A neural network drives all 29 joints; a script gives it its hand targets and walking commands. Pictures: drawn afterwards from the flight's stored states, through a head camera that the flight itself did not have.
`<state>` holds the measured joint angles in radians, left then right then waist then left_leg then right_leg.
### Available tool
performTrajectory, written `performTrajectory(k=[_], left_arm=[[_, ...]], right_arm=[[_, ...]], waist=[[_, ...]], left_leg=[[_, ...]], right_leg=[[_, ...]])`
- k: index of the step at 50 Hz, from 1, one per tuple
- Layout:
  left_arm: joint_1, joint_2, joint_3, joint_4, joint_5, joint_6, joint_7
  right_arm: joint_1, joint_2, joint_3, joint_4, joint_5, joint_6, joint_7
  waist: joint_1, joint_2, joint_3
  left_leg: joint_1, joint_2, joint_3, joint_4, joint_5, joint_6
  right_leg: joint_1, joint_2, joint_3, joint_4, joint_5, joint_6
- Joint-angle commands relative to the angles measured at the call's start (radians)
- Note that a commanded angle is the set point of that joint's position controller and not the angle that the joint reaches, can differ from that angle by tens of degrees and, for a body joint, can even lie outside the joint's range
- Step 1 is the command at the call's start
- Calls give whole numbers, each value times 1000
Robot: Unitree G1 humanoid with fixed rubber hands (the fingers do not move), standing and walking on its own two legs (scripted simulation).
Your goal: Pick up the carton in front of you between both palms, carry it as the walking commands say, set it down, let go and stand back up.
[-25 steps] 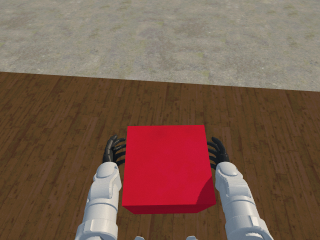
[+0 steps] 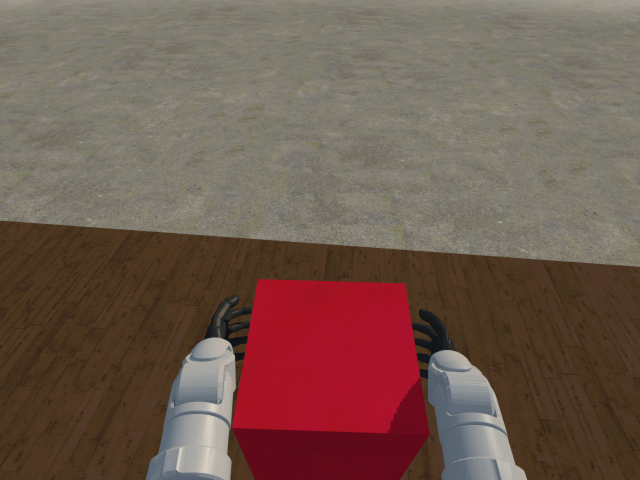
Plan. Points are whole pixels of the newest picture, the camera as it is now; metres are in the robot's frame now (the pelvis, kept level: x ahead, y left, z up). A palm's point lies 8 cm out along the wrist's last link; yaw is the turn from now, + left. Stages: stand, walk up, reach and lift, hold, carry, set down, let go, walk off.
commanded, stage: reach and lift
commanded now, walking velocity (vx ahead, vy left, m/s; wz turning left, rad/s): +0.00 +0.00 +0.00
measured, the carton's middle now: (328, 387) +0.29 +0.00 -0.06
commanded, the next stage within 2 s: hold in 0.84 s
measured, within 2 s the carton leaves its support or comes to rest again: neither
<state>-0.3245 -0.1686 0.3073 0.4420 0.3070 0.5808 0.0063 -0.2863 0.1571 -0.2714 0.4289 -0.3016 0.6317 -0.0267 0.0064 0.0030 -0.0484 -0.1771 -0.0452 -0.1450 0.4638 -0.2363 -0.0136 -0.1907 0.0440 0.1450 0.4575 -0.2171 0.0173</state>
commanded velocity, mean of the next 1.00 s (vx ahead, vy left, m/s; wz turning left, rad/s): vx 0.00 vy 0.00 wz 0.00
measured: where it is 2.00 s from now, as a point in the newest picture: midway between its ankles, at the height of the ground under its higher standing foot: outside the picture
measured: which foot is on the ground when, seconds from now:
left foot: down 0.00-1.00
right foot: down 0.00-1.00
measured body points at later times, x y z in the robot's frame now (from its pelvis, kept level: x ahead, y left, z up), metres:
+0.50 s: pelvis +0.01 +0.00 +0.00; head -0.03 -0.01 +0.45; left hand +0.32 +0.15 +0.03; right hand +0.31 -0.15 +0.02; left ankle +0.01 +0.13 -0.74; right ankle +0.02 -0.13 -0.74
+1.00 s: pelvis +0.01 +0.00 +0.01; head -0.04 +0.00 +0.45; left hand +0.31 +0.15 +0.06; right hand +0.30 -0.15 +0.04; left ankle +0.01 +0.13 -0.74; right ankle +0.02 -0.13 -0.74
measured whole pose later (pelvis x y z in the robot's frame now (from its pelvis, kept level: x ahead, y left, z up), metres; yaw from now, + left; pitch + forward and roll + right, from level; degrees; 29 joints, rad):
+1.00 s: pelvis +0.01 +0.00 +0.01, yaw +0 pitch -6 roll +0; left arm -0.27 -0.15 0.22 0.25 0.27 0.71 0.00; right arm -0.24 0.15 -0.19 0.24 -0.27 0.76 -0.03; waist 0.01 0.00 -0.03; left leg -0.04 -0.03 -0.14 0.34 -0.20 -0.01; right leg -0.06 0.03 0.13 0.34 -0.18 0.01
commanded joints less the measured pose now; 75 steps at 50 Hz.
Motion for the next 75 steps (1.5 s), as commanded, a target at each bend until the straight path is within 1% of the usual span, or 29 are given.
performTrajectory(k=[1,5,12,21,27,34,41,43,46,47,49,51,54,58,63,69,75], left_arm=[[-464,-1011,-509,75,-219,3,-275],[-491,-1011,-512,78,-215,5,-280],[-479,-984,-504,76,-206,14,-283],[-415,-966,-525,16,-220,33,-281],[-372,-961,-546,-27,-235,49,-278],[-346,-959,-566,-70,-248,69,-272],[-348,-962,-574,-89,-257,86,-268],[-354,-971,-594,-112,-270,91,-267],[-350,-979,-639,-173,-300,113,-262],[-342,-972,-639,-180,-300,124,-259],[-325,-949,-616,-167,-286,145,-256],[-324,-930,-581,-136,-266,159,-258],[-365,-937,-565,-118,-263,161,-268],[-424,-956,-569,-116,-269,152,-279],[-453,-962,-560,-91,-263,144,-285],[-465,-955,-543,-65,-253,141,-288],[-457,-952,-543,-71,-252,141,-288]], right_arm=[[-655,962,531,-64,262,-71,286],[-681,971,534,-59,258,-69,284],[-653,965,527,-57,248,-53,275],[-586,962,553,-118,268,-31,268],[-539,953,568,-158,280,-15,265],[-511,936,579,-198,287,4,266],[-516,925,585,-219,291,20,270],[-524,930,606,-242,303,25,273],[-525,936,655,-305,335,47,272],[-518,929,657,-311,337,58,271],[-501,908,635,-295,324,80,268],[-495,890,597,-259,302,93,268],[-528,898,573,-237,292,95,275],[-585,926,577,-232,300,86,283],[-622,942,575,-210,301,79,287],[-631,942,561,-184,292,79,285],[-620,943,561,-187,293,79,282]], waist=[[7,10,-188],[3,2,-215],[-1,-7,-215],[2,-9,-233],[-2,-5,-230],[-5,1,-211],[-5,5,-198],[-4,7,-213],[0,8,-254],[1,7,-247],[2,5,-197],[0,2,-133],[-3,1,-108],[-1,3,-145],[3,0,-163],[2,-4,-156],[1,-3,-166]], left_leg=[[6,-33,77,-84,50,4],[17,-38,82,-82,50,4],[34,-45,89,-98,82,4],[77,-53,86,-113,186,0],[104,-54,80,-124,245,-5],[126,-54,74,-135,273,-10],[134,-51,72,-140,267,-13],[147,-51,70,-141,282,-14],[184,-51,64,-143,340,-17],[187,-51,64,-147,342,-17],[172,-49,67,-160,295,-16],[144,-46,72,-174,217,-14],[126,-43,78,-177,154,-10],[125,-43,82,-166,147,-7],[116,-43,86,-162,122,-3],[112,-43,89,-164,107,1],[123,-44,88,-164,140,0]], right_leg=[[61,44,-87,-67,8,-16],[73,44,-86,-69,13,-12],[107,43,-87,-88,59,-3],[158,47,-84,-104,176,5],[179,49,-81,-114,231,7],[188,54,-81,-124,241,6],[182,56,-84,-128,220,3],[189,57,-84,-129,230,3],[212,59,-80,-134,279,5],[213,59,-79,-138,280,5],[203,57,-79,-150,237,4],[185,54,-81,-162,166,1],[173,50,-86,-166,110,-1],[180,48,-87,-155,107,-2],[184,45,-86,-151,91,-1],[183,42,-87,-155,80,0],[195,43,-86,-155,115,1]])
